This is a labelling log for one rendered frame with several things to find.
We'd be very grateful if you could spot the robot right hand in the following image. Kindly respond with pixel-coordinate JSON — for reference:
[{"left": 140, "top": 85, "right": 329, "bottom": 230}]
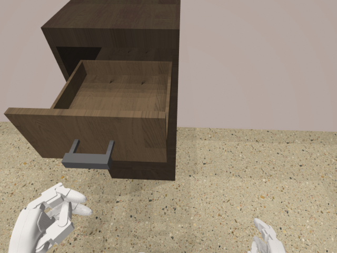
[{"left": 248, "top": 218, "right": 286, "bottom": 253}]

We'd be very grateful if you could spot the cabinet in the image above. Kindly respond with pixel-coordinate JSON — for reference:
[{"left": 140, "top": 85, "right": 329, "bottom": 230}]
[{"left": 41, "top": 0, "right": 181, "bottom": 181}]

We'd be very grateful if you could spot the drawer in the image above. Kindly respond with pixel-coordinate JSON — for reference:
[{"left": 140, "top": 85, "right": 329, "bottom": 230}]
[{"left": 4, "top": 60, "right": 172, "bottom": 162}]

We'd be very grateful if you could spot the robot left hand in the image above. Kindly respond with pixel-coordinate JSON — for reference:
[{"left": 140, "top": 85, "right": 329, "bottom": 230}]
[{"left": 8, "top": 182, "right": 93, "bottom": 253}]

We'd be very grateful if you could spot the handle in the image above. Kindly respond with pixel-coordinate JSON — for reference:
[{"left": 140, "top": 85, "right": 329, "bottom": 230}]
[{"left": 61, "top": 139, "right": 115, "bottom": 170}]

